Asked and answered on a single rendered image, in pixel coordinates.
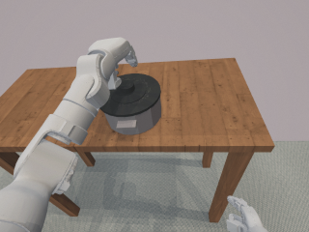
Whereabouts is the robot left forearm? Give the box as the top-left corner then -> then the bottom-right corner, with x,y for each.
13,47 -> 116,179

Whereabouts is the right robot hand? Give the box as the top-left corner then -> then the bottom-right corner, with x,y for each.
226,195 -> 264,232

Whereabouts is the table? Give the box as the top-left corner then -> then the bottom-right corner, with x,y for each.
0,58 -> 275,223

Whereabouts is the knob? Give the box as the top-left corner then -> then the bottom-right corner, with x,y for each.
119,80 -> 135,94

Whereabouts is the left robot hand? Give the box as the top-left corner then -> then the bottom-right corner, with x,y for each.
88,37 -> 138,90

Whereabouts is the left robot upper arm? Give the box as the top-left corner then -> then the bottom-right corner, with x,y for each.
0,139 -> 79,232

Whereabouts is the pot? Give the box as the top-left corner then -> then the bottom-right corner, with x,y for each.
104,97 -> 161,135

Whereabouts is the lid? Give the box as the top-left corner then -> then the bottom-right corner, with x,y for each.
100,73 -> 161,117

